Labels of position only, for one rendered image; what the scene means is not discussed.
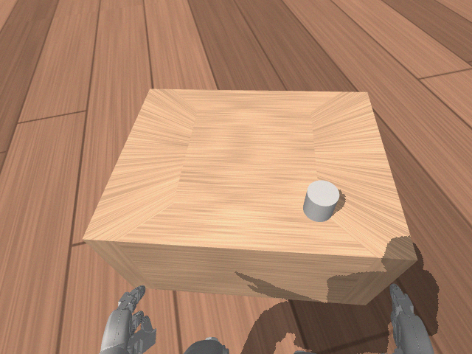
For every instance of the can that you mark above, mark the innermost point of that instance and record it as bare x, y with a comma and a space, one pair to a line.
320, 200

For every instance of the right robot hand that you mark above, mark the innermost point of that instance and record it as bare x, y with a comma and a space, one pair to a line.
409, 332

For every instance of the left robot hand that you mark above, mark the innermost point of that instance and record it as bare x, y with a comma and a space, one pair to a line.
121, 324

